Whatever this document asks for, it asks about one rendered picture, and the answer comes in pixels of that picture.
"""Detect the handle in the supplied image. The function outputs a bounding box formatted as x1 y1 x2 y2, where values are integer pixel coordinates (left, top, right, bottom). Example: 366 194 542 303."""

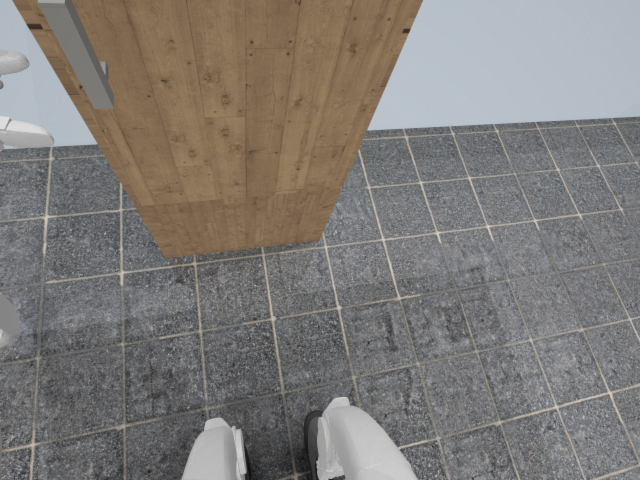
38 0 114 109

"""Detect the cupboard door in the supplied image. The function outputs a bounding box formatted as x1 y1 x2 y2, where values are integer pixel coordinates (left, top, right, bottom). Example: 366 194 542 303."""
27 0 416 206

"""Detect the robot left upper arm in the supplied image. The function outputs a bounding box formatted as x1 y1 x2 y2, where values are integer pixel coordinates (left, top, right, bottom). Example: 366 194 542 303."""
0 293 20 476

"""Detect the right robot shin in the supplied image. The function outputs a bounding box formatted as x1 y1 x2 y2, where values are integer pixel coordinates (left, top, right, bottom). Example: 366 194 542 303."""
316 397 350 480

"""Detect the robot right foot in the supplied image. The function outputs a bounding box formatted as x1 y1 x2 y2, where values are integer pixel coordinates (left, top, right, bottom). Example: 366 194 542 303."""
304 410 336 480

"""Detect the left robot hand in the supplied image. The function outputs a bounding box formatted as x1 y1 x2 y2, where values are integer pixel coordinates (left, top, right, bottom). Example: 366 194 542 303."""
0 50 54 151

